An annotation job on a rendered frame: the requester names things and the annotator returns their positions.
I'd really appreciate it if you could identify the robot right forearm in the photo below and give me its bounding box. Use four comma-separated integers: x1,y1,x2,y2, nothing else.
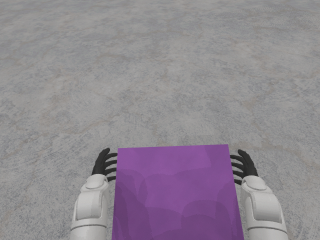
240,175,289,240

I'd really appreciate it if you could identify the robot left forearm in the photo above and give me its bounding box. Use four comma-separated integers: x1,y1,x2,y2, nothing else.
69,174,110,240

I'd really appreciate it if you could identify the carton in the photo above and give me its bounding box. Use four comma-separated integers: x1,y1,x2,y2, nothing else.
111,144,244,240

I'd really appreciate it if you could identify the robot right hand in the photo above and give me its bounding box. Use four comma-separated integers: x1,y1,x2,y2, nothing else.
230,149,259,185

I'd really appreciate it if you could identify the robot left hand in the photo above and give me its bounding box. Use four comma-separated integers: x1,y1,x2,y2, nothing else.
91,147,118,182

